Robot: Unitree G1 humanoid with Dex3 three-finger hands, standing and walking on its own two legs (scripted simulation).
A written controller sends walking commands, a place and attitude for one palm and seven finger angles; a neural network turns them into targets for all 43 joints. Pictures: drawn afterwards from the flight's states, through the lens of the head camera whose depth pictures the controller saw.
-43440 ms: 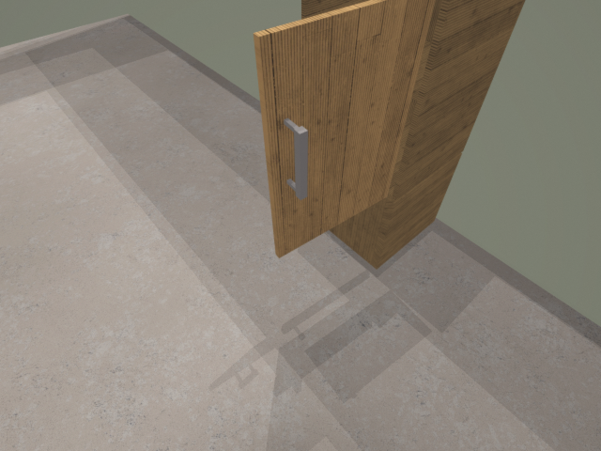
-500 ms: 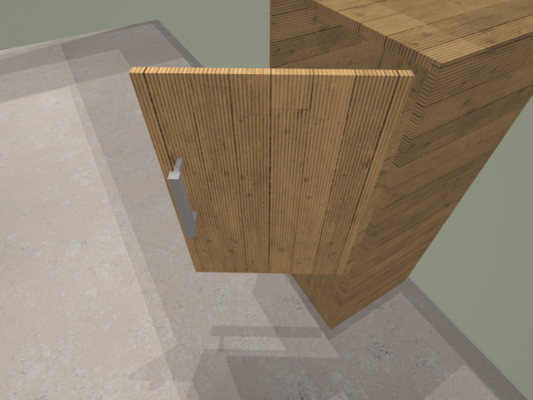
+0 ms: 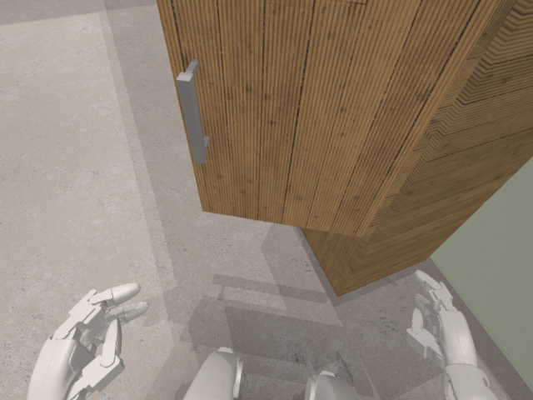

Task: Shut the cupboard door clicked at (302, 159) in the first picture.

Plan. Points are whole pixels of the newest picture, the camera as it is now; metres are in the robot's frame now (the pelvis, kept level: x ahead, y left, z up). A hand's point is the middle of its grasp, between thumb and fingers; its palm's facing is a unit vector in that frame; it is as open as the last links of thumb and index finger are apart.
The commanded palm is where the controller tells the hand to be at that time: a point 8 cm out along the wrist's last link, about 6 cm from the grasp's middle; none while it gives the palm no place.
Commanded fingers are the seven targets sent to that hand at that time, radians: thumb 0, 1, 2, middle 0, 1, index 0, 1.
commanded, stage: raise the hand and make a fist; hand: left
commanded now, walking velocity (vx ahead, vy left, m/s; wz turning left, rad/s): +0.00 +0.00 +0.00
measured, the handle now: (197, 115) +0.52 +0.20 +0.10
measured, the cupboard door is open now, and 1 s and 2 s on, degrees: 58 58 58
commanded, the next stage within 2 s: bring the fist close to the handle in 1.42 s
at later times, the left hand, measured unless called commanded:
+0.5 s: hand (122, 303) +0.21 +0.21 +0.07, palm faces -0.02 -1.00 -0.03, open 3.6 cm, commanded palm +0.18 +0.26 +0.08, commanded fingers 0.00 0.90 0.90 -1.12 -1.30 -1.12 -1.30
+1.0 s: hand (110, 268) +0.24 +0.23 +0.10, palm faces -0.03 -1.00 -0.04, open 3.1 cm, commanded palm +0.22 +0.28 +0.11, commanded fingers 0.00 0.90 0.90 -1.30 -1.50 -1.30 -1.50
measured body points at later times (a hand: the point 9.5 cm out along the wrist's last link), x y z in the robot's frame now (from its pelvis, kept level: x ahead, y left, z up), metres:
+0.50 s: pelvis +0.00 +0.03 +0.02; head +0.06 +0.04 +0.46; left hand +0.20 +0.26 +0.08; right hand +0.15 -0.23 -0.06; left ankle +0.04 +0.13 -0.63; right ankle +0.02 -0.09 -0.63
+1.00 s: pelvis +0.01 +0.04 +0.04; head +0.06 +0.06 +0.48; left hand +0.23 +0.28 +0.11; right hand +0.20 -0.18 -0.03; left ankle +0.04 +0.13 -0.63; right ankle +0.02 -0.09 -0.63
